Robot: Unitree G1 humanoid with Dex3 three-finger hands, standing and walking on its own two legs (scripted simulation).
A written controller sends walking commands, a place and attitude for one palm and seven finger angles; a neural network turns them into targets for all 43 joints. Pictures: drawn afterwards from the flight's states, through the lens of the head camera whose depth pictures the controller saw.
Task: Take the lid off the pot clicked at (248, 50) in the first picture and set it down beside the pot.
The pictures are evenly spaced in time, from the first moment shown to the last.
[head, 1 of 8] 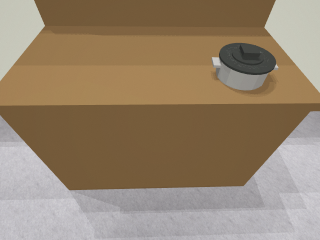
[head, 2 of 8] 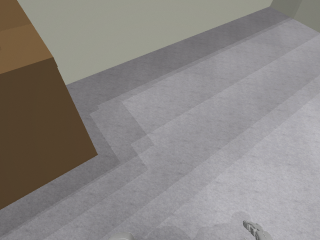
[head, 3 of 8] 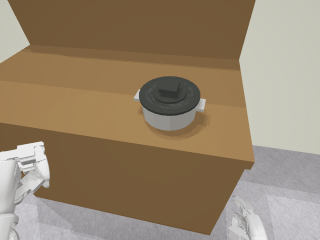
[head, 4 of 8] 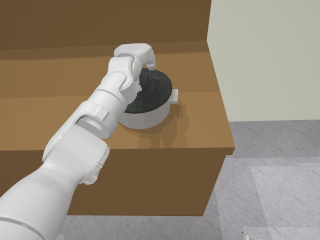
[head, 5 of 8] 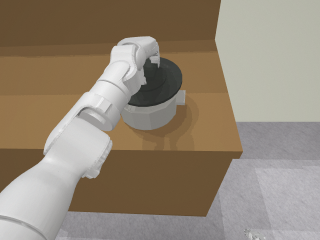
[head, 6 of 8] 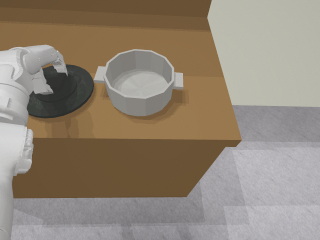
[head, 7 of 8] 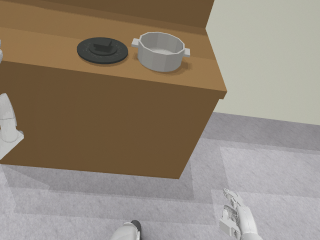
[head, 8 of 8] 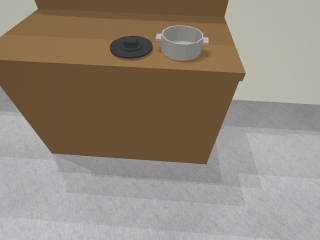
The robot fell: no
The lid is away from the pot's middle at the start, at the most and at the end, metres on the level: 0.00 0.25 0.23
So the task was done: yes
